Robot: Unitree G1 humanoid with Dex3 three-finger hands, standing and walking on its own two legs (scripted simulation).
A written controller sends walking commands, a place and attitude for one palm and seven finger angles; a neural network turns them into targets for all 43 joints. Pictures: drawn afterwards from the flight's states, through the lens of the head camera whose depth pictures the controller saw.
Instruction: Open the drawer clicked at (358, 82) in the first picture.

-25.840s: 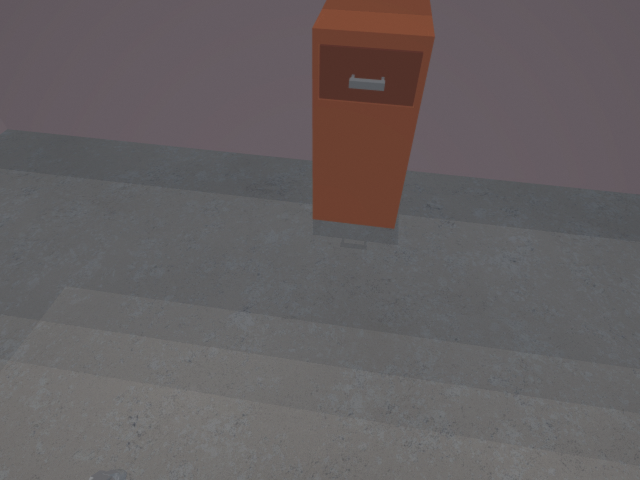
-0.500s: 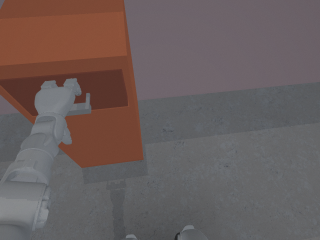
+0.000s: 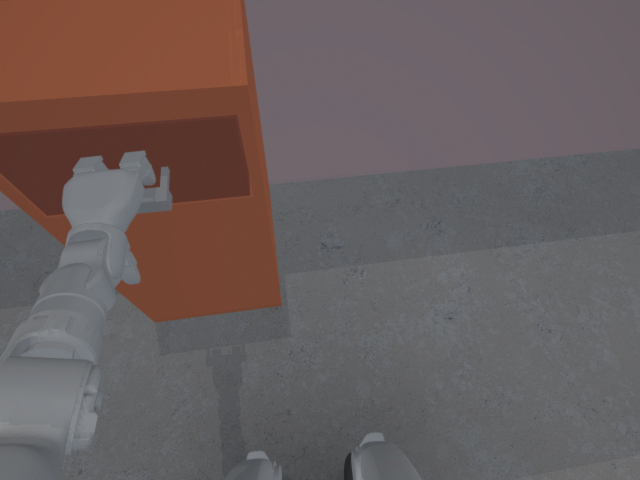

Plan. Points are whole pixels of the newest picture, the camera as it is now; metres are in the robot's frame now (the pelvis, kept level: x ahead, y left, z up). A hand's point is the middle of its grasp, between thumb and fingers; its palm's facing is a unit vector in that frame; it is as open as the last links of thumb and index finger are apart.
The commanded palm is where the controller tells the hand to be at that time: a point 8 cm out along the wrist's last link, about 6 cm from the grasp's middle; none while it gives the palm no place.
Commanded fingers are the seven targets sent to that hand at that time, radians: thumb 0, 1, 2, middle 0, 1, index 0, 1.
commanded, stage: lower the fingers behind the handle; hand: left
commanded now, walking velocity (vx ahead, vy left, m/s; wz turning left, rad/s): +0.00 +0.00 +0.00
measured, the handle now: (128, 189) +0.52 +0.27 -0.02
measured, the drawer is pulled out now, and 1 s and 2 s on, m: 0.00 0.00 0.01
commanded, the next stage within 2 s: close the thumb around the handle in 0.86 s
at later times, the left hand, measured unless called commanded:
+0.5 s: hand (129, 230) +0.46 +0.26 -0.04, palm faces -0.05 -0.01 -1.00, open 13.9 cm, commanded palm +0.44 +0.25 +0.01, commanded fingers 0.00 -0.50 0.30 -0.30 -1.20 -0.30 -1.20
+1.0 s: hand (128, 234) +0.45 +0.26 -0.04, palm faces -0.04 -0.03 -1.00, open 13.9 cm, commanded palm +0.43 +0.25 +0.01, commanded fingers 0.00 -0.33 0.37 -0.31 -1.22 -0.31 -1.22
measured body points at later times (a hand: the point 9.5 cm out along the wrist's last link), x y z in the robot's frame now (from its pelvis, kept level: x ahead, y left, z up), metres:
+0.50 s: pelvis -0.01 +0.00 -0.02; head +0.12 +0.01 +0.41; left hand +0.45 +0.26 +0.01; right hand +0.01 -0.27 -0.15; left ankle -0.03 +0.09 -0.68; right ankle +0.02 -0.12 -0.68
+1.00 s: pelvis -0.01 +0.00 -0.02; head +0.12 +0.01 +0.41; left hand +0.45 +0.26 +0.02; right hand +0.01 -0.27 -0.15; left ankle -0.03 +0.09 -0.68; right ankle +0.02 -0.12 -0.68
